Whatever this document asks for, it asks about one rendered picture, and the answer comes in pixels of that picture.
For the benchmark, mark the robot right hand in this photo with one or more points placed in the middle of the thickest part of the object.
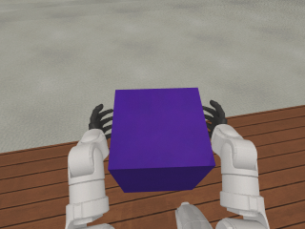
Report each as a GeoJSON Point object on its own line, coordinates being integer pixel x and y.
{"type": "Point", "coordinates": [217, 118]}

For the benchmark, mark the right robot upper arm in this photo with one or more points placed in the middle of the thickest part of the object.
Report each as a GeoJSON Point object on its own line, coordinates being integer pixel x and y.
{"type": "Point", "coordinates": [230, 223]}

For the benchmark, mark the robot right forearm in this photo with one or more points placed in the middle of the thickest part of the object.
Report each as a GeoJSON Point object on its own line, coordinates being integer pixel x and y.
{"type": "Point", "coordinates": [240, 186]}

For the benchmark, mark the robot left hand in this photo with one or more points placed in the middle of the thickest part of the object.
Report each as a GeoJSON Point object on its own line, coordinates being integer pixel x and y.
{"type": "Point", "coordinates": [97, 123]}

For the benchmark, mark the carton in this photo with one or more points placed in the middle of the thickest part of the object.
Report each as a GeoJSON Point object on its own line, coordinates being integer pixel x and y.
{"type": "Point", "coordinates": [159, 141]}

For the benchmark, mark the robot right thigh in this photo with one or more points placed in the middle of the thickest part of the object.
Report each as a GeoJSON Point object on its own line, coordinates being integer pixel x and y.
{"type": "Point", "coordinates": [189, 216]}

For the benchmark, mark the robot left forearm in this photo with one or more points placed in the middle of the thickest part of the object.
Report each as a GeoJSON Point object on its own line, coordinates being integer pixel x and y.
{"type": "Point", "coordinates": [87, 194]}

